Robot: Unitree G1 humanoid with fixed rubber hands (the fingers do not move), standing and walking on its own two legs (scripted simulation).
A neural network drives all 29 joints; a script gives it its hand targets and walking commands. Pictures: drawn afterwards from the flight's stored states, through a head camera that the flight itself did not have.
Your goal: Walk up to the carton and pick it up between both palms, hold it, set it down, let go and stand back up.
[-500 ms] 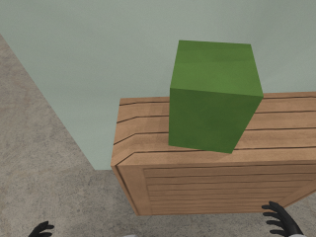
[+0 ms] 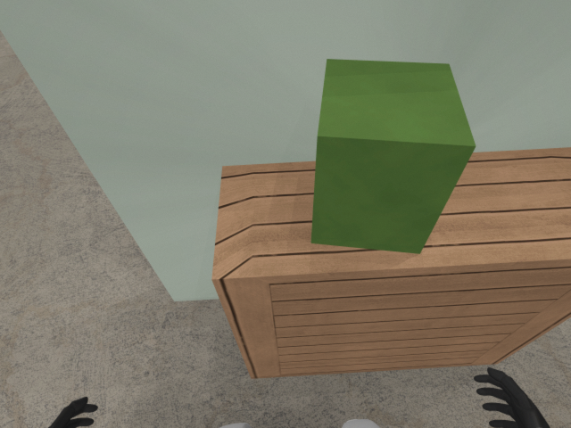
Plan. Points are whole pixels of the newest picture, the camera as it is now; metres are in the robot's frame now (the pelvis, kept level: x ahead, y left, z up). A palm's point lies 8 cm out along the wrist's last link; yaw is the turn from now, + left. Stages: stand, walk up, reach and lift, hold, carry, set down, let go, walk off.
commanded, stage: walk up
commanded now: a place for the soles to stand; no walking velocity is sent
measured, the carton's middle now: (375, 160) +0.53 -0.16 +0.06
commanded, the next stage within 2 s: none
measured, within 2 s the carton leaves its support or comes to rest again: neither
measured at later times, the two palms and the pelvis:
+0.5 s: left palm out of the picture +0.11 +0.31 -0.06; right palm out of the picture +0.12 -0.32 -0.06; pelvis -0.01 -0.01 +0.00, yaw -1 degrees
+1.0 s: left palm (168, 411) +0.17 +0.18 -0.09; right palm out of the picture +0.08 -0.46 -0.07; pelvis +0.03 -0.12 -0.02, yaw -6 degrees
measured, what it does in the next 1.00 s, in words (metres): steps to the right: right foot, then right foot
